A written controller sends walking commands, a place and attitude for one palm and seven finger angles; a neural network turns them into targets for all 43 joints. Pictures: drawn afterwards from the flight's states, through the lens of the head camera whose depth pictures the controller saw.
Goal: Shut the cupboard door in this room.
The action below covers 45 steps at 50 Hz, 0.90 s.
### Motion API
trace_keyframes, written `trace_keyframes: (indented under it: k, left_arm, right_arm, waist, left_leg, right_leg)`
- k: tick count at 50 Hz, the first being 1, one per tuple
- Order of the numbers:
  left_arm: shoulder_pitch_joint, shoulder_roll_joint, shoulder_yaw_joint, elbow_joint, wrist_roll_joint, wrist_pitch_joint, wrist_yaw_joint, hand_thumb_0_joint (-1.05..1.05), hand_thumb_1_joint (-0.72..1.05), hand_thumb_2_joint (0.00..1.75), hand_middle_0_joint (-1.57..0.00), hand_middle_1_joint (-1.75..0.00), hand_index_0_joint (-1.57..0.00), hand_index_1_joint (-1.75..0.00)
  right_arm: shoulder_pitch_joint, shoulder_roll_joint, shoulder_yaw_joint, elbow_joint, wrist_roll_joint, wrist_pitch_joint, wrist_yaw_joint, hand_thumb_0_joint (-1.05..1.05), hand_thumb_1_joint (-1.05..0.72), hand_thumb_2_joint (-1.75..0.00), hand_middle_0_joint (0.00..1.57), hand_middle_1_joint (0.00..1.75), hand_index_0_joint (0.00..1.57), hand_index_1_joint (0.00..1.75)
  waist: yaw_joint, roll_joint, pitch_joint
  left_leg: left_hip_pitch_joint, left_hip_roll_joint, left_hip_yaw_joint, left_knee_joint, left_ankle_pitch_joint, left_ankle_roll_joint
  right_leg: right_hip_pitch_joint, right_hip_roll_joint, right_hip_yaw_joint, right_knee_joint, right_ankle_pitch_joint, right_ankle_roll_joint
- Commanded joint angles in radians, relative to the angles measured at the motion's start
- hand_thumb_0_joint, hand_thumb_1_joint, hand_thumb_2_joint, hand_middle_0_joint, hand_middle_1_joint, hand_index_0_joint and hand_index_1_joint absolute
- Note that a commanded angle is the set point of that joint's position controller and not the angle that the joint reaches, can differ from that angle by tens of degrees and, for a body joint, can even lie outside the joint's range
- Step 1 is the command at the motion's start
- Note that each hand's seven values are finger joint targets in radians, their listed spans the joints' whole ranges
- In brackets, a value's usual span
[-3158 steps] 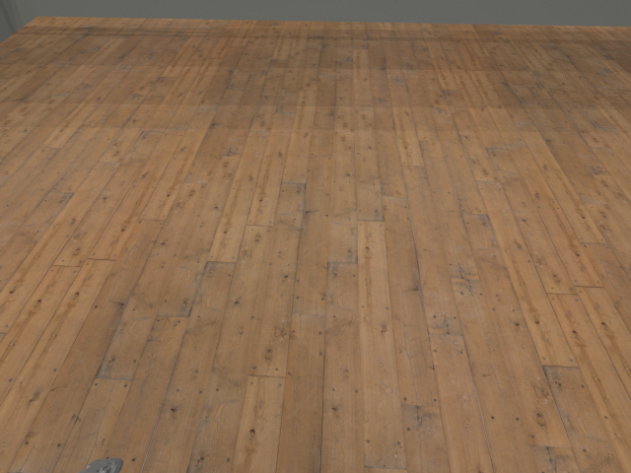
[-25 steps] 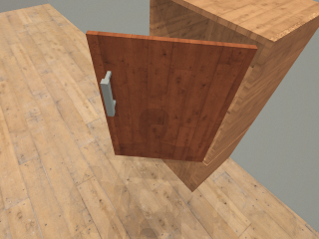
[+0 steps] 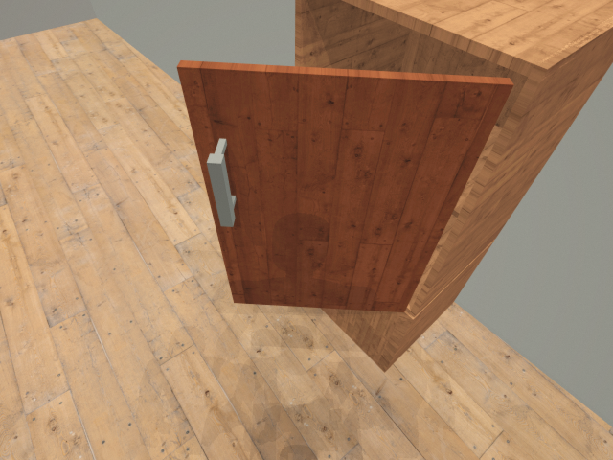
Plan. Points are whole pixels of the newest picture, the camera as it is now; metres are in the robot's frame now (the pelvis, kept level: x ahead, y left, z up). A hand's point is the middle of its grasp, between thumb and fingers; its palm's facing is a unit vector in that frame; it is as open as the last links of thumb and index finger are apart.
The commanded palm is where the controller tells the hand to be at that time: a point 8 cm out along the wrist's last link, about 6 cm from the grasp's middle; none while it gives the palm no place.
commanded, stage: come to a stop and stand still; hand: left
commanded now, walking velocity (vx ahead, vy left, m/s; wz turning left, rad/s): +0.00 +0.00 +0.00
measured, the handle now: (224, 184) +0.48 +0.17 +0.08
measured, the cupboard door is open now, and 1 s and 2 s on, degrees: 46 46 46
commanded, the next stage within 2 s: look again from close up in 0.40 s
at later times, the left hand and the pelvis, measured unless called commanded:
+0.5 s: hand out of the picture +0.00 +0.21 -0.15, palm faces -0.05 -0.97 -0.23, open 7.4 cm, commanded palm none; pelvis -0.02 +0.03 +0.01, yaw -2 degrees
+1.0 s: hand out of the picture +0.01 +0.17 -0.16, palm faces -0.03 -0.98 -0.21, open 7.4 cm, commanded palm none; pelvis +0.00 +0.00 +0.02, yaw -2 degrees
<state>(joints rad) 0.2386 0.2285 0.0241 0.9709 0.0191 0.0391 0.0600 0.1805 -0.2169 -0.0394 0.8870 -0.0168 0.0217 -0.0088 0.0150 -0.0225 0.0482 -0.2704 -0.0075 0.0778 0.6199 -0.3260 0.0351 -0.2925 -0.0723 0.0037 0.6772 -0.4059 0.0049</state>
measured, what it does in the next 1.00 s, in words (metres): stands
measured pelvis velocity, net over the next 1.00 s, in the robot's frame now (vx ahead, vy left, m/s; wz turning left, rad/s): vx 0.00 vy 0.00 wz -0.03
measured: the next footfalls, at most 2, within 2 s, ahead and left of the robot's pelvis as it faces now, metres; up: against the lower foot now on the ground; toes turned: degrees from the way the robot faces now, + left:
none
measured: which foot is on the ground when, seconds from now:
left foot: down 0.00-1.00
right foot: down 0.00-1.00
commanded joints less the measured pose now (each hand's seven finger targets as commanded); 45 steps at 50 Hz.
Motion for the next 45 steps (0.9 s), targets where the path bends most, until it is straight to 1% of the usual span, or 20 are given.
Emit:
trace_keyframes:
  k: [1,2,3,4,5,6,7,9,11,12,15,21,26,28,30,34,37,40,42,45]
  left_arm:
    - [0.039,0.076,0.006,-0.071,0.0,-0.011,-0.01,0.0,0.9,0.9,-0.2,-0.3,-0.2,-0.3]
    - [0.065,0.077,0.004,-0.06,0.002,-0.019,-0.017,0.0,0.9,0.9,-0.2,-0.3,-0.2,-0.3]
    - [0.087,0.081,0.002,-0.051,0.002,-0.027,-0.02,0.0,0.9,0.9,-0.2,-0.3,-0.2,-0.3]
    - [0.07,0.096,-0.006,-0.056,0.005,-0.036,-0.022,0.0,0.9,0.9,-0.2,-0.3,-0.2,-0.3]
    - [0.024,0.115,-0.009,-0.07,0.004,-0.039,-0.026,0.0,0.9,0.9,-0.2,-0.3,-0.2,-0.3]
    - [-0.006,0.121,-0.007,-0.082,0.004,-0.038,-0.028,0.0,0.9,0.9,-0.2,-0.3,-0.2,-0.3]
    - [-0.011,0.117,-0.007,-0.091,0.004,-0.038,-0.027,0.0,0.9,0.9,-0.2,-0.3,-0.2,-0.3]
    - [0.018,0.105,-0.007,-0.095,0.004,-0.035,-0.026,0.0,0.9,0.9,-0.2,-0.3,-0.2,-0.3]
    - [0.053,0.089,-0.006,-0.089,0.005,-0.035,-0.025,0.0,0.9,0.9,-0.2,-0.3,-0.2,-0.3]
    - [0.058,0.091,-0.007,-0.085,0.007,-0.037,-0.025,0.0,0.9,0.9,-0.2,-0.3,-0.2,-0.3]
    - [0.074,0.082,-0.01,-0.066,0.004,-0.037,-0.027,0.0,0.9,0.9,-0.2,-0.3,-0.2,-0.3]
    - [0.087,0.064,-0.02,-0.015,0.0,-0.043,-0.029,0.0,0.9,0.9,-0.2,-0.3,-0.2,-0.3]
    - [0.095,0.054,-0.025,0.029,-0.002,-0.048,-0.029,0.0,0.9,0.9,-0.2,-0.3,-0.2,-0.3]
    - [0.096,0.051,-0.027,0.041,-0.002,-0.051,-0.027,0.0,0.9,0.9,-0.2,-0.3,-0.2,-0.3]
    - [0.099,0.046,-0.028,0.055,-0.004,-0.052,-0.026,0.0,0.9,0.9,-0.2,-0.3,-0.2,-0.3]
    - [0.1,0.041,-0.031,0.074,-0.005,-0.056,-0.023,0.0,0.9,0.9,-0.2,-0.3,-0.2,-0.3]
    - [0.102,0.034,-0.032,0.083,-0.005,-0.058,-0.022,0.0,0.9,0.9,-0.2,-0.3,-0.2,-0.3]
    - [0.102,0.031,-0.031,0.088,-0.006,-0.059,-0.021,0.0,0.9,0.9,-0.2,-0.3,-0.2,-0.3]
    - [0.101,0.029,-0.031,0.091,-0.004,-0.059,-0.021,0.0,0.9,0.9,-0.2,-0.3,-0.2,-0.3]
    - [0.096,0.028,-0.028,0.092,-0.006,-0.06,-0.02,0.0,0.9,0.9,-0.2,-0.3,-0.2,-0.3]
  right_arm:
    - [-0.006,-0.122,-0.006,-0.093,-0.006,-0.021,-0.013,0.0,-0.9,-0.9,0.2,0.3,0.2,0.3]
    - [-0.03,-0.116,0.0,-0.099,-0.005,-0.021,-0.012,0.0,-0.9,-0.9,0.2,0.3,0.2,0.3]
    - [-0.039,-0.115,0.001,-0.106,0.0,-0.019,-0.009,0.0,-0.9,-0.9,0.2,0.3,0.2,0.3]
    - [-0.015,-0.099,0.003,-0.106,0.005,-0.018,-0.006,0.0,-0.9,-0.9,0.2,0.3,0.2,0.3]
    - [0.032,-0.093,0.005,-0.096,0.006,-0.018,-0.002,0.0,-0.9,-0.9,0.2,0.3,0.2,0.3]
    - [0.062,-0.101,0.001,-0.078,0.002,-0.015,0.0,0.0,-0.9,-0.9,0.2,0.3,0.2,0.3]
    - [0.073,-0.104,-0.002,-0.067,-0.002,-0.018,0.001,0.0,-0.9,-0.9,0.2,0.3,0.2,0.3]
    - [0.085,-0.106,0.002,-0.05,-0.003,-0.028,0.003,0.0,-0.9,-0.9,0.2,0.3,0.2,0.3]
    - [0.084,-0.108,0.0,-0.046,-0.005,-0.036,0.002,0.0,-0.9,-0.9,0.2,0.3,0.2,0.3]
    - [0.086,-0.103,0.001,-0.043,-0.004,-0.041,0.001,0.0,-0.9,-0.9,0.2,0.3,0.2,0.3]
    - [0.087,-0.105,0.008,-0.018,-0.004,-0.045,0.001,0.0,-0.9,-0.9,0.2,0.3,0.2,0.3]
    - [0.116,-0.099,0.017,0.046,0.0,-0.05,-0.003,0.0,-0.9,-0.9,0.2,0.3,0.2,0.3]
    - [0.134,-0.088,0.022,0.094,0.003,-0.053,-0.007,0.0,-0.9,-0.9,0.2,0.3,0.2,0.3]
    - [0.14,-0.083,0.023,0.108,0.005,-0.054,-0.009,0.0,-0.9,-0.9,0.2,0.3,0.2,0.3]
    - [0.148,-0.077,0.026,0.124,0.006,-0.056,-0.011,0.0,-0.9,-0.9,0.2,0.3,0.2,0.3]
    - [0.152,-0.061,0.029,0.148,0.009,-0.057,-0.014,0.0,-0.9,-0.9,0.2,0.3,0.2,0.3]
    - [0.149,-0.053,0.029,0.161,0.01,-0.056,-0.015,0.0,-0.9,-0.9,0.2,0.3,0.2,0.3]
    - [0.147,-0.048,0.03,0.171,0.01,-0.057,-0.017,0.0,-0.9,-0.9,0.2,0.3,0.2,0.3]
    - [0.141,-0.041,0.03,0.178,0.01,-0.055,-0.017,0.0,-0.9,-0.9,0.2,0.3,0.2,0.3]
    - [0.142,-0.042,0.031,0.182,0.008,-0.057,-0.018,0.0,-0.9,-0.9,0.2,0.3,0.2,0.3]
  waist:
    - [0.015,0.239,0.011]
    - [0.038,0.172,0.009]
    - [0.039,0.076,-0.008]
    - [0.011,-0.006,-0.003]
    - [-0.029,-0.053,0.023]
    - [-0.041,-0.106,0.047]
    - [-0.044,-0.071,0.058]
    - [-0.028,-0.017,0.03]
    - [-0.014,0.002,-0.003]
    - [-0.011,0.004,-0.013]
    - [-0.005,0.035,-0.003]
    - [-0.008,0.049,-0.004]
    - [-0.011,0.041,0.001]
    - [-0.015,0.028,-0.003]
    - [-0.016,0.041,-0.012]
    - [-0.019,0.025,-0.011]
    - [-0.02,0.008,0.004]
    - [-0.02,0.019,-0.002]
    - [-0.019,0.01,0.023]
    - [-0.019,0.017,0.004]
  left_leg:
    - [-0.043,0.219,-0.171,-0.224,0.564,0.101]
    - [-0.068,0.197,-0.156,-0.201,0.45,0.094]
    - [-0.066,0.162,-0.148,-0.186,0.277,0.063]
    - [-0.043,0.116,-0.127,-0.187,0.094,0.028]
    - [-0.015,0.082,-0.124,-0.214,-0.059,0.009]
    - [0.001,0.075,-0.125,-0.218,-0.099,0.008]
    - [0.014,0.081,-0.129,-0.242,-0.07,0.016]
    - [-0.017,0.107,-0.162,-0.303,-0.117,0.024]
    - [-0.038,0.126,-0.179,-0.343,-0.145,0.03]
    - [-0.044,0.126,-0.181,-0.351,-0.128,0.033]
    - [-0.046,0.128,-0.178,-0.376,-0.138,0.028]
    - [-0.001,0.129,-0.161,-0.379,-0.07,0.022]
    - [0.018,0.126,-0.14,-0.365,-0.028,0.017]
    - [0.033,0.122,-0.129,-0.349,0.01,0.015]
    - [0.051,0.123,-0.122,-0.342,0.045,0.012]
    - [0.073,0.118,-0.102,-0.312,0.114,0.009]
    - [0.082,0.118,-0.097,-0.3,0.13,0.008]
    - [0.089,0.117,-0.093,-0.298,0.145,0.004]
    - [0.081,0.116,-0.091,-0.296,0.14,0.004]
    - [0.094,0.117,-0.091,-0.297,0.172,0.002]
  right_leg:
    - [-0.011,0.032,-0.009,0.087,-0.061,-0.019]
    - [0.03,0.027,-0.009,-0.014,0.032,-0.024]
    - [0.046,0.021,0.025,-0.126,0.135,-0.032]
    - [0.002,-0.024,0.103,-0.218,0.137,-0.053]
    - [-0.075,-0.048,0.154,-0.249,0.04,-0.075]
    - [-0.126,-0.041,0.155,-0.265,-0.05,-0.075]
    - [-0.139,-0.027,0.141,-0.253,-0.032,-0.072]
    - [-0.084,0.002,0.109,-0.229,-0.011,-0.051]
    - [-0.028,0.012,0.082,-0.209,0.042,-0.044]
    - [0.001,0.011,0.075,-0.204,0.074,-0.044]
    - [0.003,0.007,0.073,-0.213,0.086,-0.043]
    - [0.015,-0.006,0.077,-0.24,0.134,-0.044]
    - [0.029,-0.016,0.079,-0.263,0.162,-0.041]
    - [0.035,-0.02,0.086,-0.271,0.182,-0.04]
    - [0.039,-0.022,0.083,-0.271,0.2,-0.04]
    - [0.042,-0.027,0.094,-0.282,0.234,-0.039]
    - [0.033,-0.026,0.1,-0.293,0.241,-0.039]
    - [0.038,-0.026,0.102,-0.292,0.252,-0.039]
    - [0.032,-0.026,0.103,-0.301,0.247,-0.04]
    - [0.045,-0.026,0.1,-0.295,0.273,-0.04]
